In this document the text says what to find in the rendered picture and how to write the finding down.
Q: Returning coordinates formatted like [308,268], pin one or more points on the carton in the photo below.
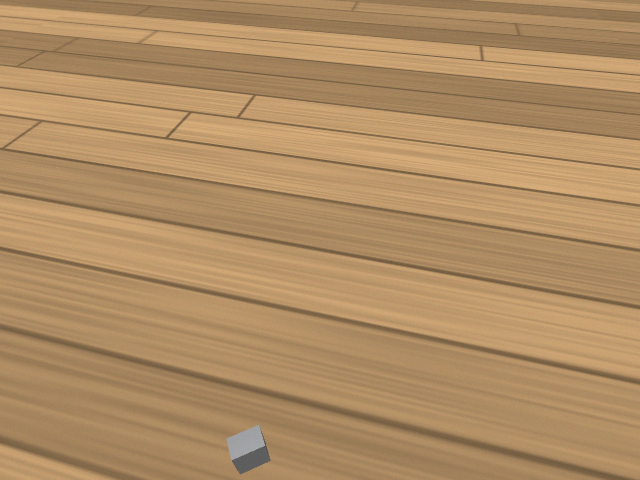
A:
[248,449]

